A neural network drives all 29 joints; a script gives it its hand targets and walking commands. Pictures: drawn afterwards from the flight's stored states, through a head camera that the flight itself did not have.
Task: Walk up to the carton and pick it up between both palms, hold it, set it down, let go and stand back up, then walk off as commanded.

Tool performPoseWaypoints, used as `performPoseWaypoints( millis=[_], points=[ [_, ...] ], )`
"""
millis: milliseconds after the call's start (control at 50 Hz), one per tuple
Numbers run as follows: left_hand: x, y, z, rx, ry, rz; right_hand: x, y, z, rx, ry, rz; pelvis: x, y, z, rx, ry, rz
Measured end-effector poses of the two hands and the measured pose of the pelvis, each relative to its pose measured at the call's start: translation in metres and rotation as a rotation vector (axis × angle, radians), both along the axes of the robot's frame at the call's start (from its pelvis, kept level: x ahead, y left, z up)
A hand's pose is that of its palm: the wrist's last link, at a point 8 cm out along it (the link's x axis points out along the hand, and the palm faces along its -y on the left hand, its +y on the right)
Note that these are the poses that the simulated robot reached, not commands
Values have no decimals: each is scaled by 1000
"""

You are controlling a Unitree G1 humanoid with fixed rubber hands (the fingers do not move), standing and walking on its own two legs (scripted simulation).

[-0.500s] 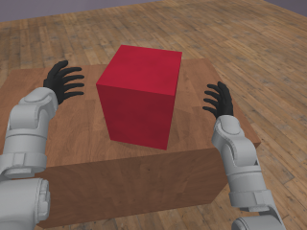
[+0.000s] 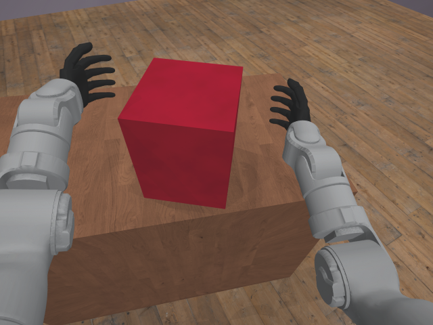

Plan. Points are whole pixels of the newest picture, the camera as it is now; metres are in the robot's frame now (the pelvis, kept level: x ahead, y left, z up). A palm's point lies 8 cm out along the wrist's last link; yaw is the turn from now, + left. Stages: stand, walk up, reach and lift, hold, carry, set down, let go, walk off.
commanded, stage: reach and lift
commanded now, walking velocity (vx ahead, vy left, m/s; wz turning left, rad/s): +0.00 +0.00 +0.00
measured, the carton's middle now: (190, 136) +0.50 +0.00 +0.05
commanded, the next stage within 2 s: none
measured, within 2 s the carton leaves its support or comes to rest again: neither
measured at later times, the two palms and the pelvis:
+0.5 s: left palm (83, 74) +0.50 +0.18 +0.22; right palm (289, 106) +0.42 -0.18 +0.18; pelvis +0.00 +0.00 +0.00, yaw +0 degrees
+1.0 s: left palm (112, 124) +0.49 +0.16 +0.11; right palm (286, 127) +0.43 -0.19 +0.12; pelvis +0.00 +0.00 -0.01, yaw +0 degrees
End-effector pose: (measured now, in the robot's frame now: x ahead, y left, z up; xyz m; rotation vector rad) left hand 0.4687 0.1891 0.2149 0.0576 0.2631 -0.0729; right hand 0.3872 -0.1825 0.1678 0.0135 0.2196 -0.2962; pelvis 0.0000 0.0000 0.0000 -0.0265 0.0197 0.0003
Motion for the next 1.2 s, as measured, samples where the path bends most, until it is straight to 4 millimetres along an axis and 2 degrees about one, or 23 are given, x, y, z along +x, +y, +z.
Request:
performPoseWaypoints(
  millis=[220, 340, 480, 680, 1000, 1200],
  points=[
    [18, -7, 14, -5, -24, 30, 21, 6, 15, -22, -16, 14, 0, 1, -1, -1, 64, -2],
    [25, -9, 13, -2, -6, 39, 31, 9, 17, -34, 13, 23, 1, 1, -2, -2, 83, -2],
    [31, -10, 9, -6, -6, 43, 35, 6, 14, -44, 20, 10, 3, 2, -2, -3, 109, -3],
    [28, -6, -31, 17, 47, 54, 35, 4, -7, -39, 46, 9, 1, 2, -3, -3, 124, -3],
    [25, -30, -104, 24, 81, 13, 41, -5, -47, -33, 76, 10, -1, -3, -5, 3, 202, -4],
    [36, -30, -124, -3, 71, 26, 55, -6, -61, -36, 68, 11, 4, -5, -8, 6, 281, -6]
  ],
)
